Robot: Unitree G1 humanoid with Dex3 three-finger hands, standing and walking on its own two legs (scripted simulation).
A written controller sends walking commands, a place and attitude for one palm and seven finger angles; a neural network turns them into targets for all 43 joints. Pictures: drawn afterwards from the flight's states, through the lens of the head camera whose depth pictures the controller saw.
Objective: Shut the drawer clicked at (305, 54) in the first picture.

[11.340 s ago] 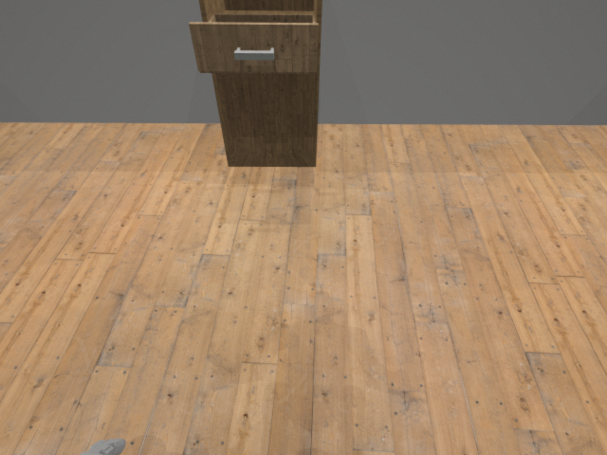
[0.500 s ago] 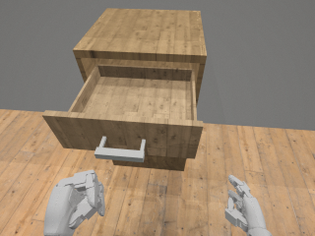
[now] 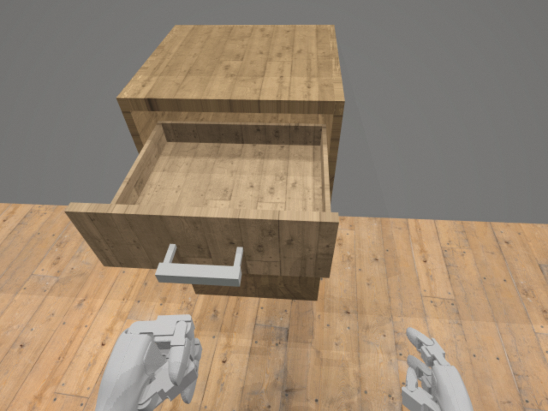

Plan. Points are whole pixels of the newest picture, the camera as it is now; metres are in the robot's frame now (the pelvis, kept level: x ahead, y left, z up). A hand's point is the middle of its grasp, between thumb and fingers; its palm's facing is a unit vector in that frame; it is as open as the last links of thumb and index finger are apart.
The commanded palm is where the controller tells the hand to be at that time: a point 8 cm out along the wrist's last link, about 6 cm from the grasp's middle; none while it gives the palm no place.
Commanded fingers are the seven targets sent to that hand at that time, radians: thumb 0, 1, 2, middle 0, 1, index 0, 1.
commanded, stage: raise the hand and make a fist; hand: left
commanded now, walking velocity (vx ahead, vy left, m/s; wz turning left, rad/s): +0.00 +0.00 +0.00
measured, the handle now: (202, 263) +0.35 +0.14 +0.02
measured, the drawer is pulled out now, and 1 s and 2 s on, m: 0.30 0.30 0.29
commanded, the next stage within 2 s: bring the fist close to the handle in 0.10 s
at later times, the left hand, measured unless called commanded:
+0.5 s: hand (180, 350) +0.18 +0.12 +0.09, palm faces +0.01 -1.00 -0.05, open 3.3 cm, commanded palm +0.16 +0.17 +0.09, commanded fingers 0.00 0.90 0.90 -1.40 -1.60 -1.40 -1.60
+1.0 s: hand (219, 336) +0.22 +0.09 +0.03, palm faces -0.12 -0.99 -0.01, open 3.3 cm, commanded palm +0.21 +0.16 +0.04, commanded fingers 0.00 0.90 0.90 -1.40 -1.60 -1.40 -1.60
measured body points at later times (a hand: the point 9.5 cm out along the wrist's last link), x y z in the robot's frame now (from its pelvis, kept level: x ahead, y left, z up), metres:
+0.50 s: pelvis +0.00 -0.02 +0.00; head +0.02 -0.03 +0.45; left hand +0.18 +0.18 +0.09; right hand +0.19 -0.25 -0.06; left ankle +0.02 +0.10 -0.69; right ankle -0.01 -0.10 -0.69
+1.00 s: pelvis +0.00 +0.00 -0.03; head +0.05 -0.01 +0.42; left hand +0.22 +0.15 +0.03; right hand +0.17 -0.24 -0.11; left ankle +0.02 +0.10 -0.69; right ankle -0.01 -0.10 -0.69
